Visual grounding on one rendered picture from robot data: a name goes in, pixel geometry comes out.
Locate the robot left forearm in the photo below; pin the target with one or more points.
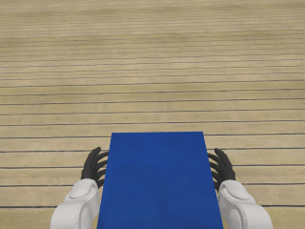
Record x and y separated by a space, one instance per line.
80 206

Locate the robot right forearm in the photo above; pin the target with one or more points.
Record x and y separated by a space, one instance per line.
239 208

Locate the carton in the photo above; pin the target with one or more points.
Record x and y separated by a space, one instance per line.
158 180

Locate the robot right hand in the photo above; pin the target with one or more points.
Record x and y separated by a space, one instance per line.
223 167

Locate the robot left hand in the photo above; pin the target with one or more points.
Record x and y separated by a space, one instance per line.
91 167

